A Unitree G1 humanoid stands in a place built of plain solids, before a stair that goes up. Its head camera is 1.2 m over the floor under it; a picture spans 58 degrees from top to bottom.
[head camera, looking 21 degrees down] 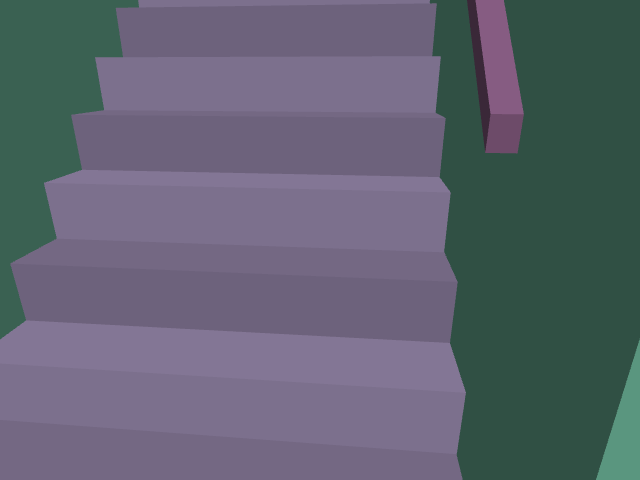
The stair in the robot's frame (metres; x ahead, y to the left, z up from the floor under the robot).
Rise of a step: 0.21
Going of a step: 0.22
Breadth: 1.40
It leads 5 degrees to the right of straight ahead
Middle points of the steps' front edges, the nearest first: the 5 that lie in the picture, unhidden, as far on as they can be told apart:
0.98 0.32 0.42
1.20 0.30 0.63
1.43 0.27 0.84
1.65 0.25 1.05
1.87 0.23 1.26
